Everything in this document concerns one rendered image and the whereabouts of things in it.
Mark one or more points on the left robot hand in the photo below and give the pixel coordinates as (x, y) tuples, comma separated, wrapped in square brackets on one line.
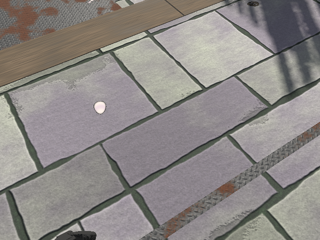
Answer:
[(78, 235)]

